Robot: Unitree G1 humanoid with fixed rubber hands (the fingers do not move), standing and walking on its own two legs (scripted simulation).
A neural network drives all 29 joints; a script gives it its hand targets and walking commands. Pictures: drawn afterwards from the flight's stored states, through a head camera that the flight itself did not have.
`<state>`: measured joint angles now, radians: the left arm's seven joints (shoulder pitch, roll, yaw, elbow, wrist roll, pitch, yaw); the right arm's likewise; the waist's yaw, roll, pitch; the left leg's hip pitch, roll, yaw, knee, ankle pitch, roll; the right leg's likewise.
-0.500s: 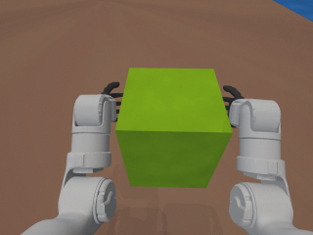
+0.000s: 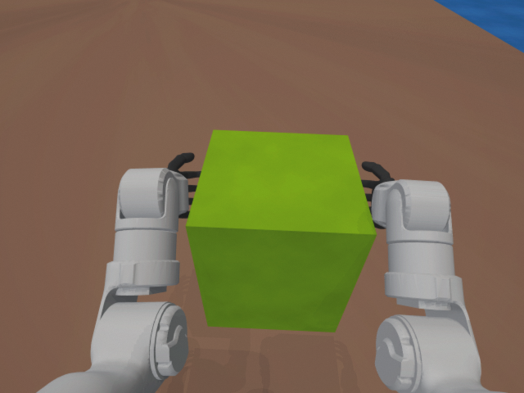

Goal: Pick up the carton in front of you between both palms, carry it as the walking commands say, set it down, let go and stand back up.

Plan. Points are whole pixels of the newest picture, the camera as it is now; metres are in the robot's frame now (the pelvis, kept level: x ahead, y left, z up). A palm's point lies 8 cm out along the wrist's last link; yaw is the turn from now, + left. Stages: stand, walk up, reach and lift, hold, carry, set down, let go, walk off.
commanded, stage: carry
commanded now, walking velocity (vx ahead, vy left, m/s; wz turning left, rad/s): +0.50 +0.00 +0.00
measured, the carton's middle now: (275, 233) +0.36 -0.01 +0.07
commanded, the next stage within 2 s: none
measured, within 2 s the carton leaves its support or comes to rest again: neither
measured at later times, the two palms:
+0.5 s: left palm (204, 139) +0.57 +0.13 +0.10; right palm (351, 140) +0.59 -0.17 +0.09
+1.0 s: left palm (199, 71) +0.89 +0.18 +0.08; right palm (311, 76) +0.87 -0.12 +0.09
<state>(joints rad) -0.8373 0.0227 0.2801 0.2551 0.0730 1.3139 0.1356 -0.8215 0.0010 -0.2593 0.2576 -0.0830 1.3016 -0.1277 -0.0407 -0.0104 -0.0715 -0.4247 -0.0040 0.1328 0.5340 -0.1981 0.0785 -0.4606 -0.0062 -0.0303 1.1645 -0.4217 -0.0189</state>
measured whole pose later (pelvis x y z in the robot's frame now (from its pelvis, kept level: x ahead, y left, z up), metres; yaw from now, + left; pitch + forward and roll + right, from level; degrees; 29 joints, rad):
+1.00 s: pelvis +0.62 +0.05 +0.01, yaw -2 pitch +4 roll -1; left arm -0.16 -0.13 0.11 -0.26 0.13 1.20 0.09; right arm -0.14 0.13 -0.11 -0.25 -0.12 1.19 -0.09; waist -0.03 -0.02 -0.11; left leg -0.30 0.04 0.23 0.39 -0.16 0.06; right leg -0.51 -0.09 -0.08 1.05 -0.30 0.00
